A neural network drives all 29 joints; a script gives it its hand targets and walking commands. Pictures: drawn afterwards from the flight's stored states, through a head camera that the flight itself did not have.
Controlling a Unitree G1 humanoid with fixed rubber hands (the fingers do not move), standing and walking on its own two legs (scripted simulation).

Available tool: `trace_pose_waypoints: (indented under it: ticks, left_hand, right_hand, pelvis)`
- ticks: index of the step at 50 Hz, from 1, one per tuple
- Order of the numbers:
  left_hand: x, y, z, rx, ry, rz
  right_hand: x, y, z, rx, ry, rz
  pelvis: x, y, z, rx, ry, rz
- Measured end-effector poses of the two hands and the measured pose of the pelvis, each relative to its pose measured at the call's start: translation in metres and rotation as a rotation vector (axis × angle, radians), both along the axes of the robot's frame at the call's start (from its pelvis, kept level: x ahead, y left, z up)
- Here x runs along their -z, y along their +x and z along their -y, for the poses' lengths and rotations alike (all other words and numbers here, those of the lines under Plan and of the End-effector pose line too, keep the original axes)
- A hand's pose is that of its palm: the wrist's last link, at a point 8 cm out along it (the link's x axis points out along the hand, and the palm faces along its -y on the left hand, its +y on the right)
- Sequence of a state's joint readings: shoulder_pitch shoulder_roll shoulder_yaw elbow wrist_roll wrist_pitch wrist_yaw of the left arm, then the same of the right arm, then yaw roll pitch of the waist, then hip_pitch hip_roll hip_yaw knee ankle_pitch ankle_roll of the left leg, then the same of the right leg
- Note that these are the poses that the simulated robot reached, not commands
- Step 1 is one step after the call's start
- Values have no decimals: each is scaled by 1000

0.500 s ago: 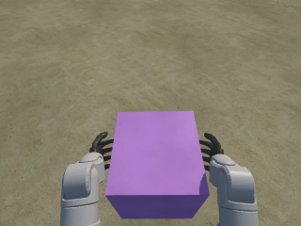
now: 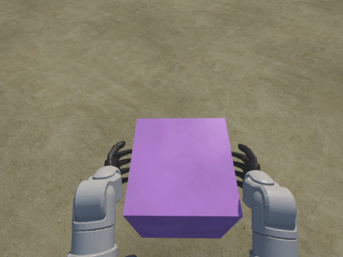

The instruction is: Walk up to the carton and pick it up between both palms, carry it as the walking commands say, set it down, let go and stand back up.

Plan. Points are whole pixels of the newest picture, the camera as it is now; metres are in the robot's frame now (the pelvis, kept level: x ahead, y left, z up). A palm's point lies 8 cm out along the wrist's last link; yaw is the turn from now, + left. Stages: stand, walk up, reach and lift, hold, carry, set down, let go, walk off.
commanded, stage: carry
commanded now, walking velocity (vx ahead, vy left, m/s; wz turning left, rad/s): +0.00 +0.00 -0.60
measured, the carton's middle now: (180, 181) +0.29 +0.00 +0.00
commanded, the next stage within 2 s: none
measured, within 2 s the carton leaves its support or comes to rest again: neither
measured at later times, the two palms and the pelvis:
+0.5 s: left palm (124, 189) +0.23 +0.12 +0.09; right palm (287, 237) +0.15 -0.16 +0.10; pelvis -0.07 +0.04 +0.01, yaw -18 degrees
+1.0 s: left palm (160, 227) +0.17 +0.04 +0.07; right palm out of the picture +0.01 -0.20 +0.09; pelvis -0.14 +0.07 +0.00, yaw -33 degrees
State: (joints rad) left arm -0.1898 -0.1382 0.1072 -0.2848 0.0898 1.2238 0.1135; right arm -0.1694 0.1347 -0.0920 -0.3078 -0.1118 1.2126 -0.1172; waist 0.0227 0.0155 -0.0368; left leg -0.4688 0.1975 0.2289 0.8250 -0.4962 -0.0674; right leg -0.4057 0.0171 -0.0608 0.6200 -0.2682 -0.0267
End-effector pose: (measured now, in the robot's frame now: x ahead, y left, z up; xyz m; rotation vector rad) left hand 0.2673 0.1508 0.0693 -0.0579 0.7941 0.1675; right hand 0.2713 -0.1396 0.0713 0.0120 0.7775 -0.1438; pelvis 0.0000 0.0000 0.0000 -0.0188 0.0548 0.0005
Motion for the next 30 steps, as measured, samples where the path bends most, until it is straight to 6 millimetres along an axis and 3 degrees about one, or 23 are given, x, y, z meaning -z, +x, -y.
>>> trace_pose_waypoints:
  ticks: [4, 8, 13, 20, 26, 30]
  left_hand:
    - [3, -4, 20, 75, 2, -28]
    - [-4, -5, 28, 135, 0, 18]
    - [-2, -13, 21, 174, -24, 46]
    - [-9, -36, 14, 207, -44, 1]
    - [-19, -41, 42, 275, -59, 54]
    - [-18, -49, 76, 345, -40, 72]
  right_hand:
    - [2, -25, 20, 78, 9, -27]
    - [-5, -42, 26, 142, 7, 21]
    - [-12, -62, 17, 180, -23, 48]
    - [-20, -97, 8, 203, -45, -1]
    - [-32, -124, 31, 281, -55, 52]
    - [-22, -151, 59, 350, -41, 69]
  pelvis:
    - [-6, -13, -1, 36, 19, -9]
    - [-5, -26, -10, 74, 18, -22]
    - [0, -40, -28, 128, 19, -18]
    - [-15, -57, -41, 246, -34, 12]
    - [-13, -77, -37, 331, -31, 12]
    - [-2, -90, -26, 385, -11, 13]
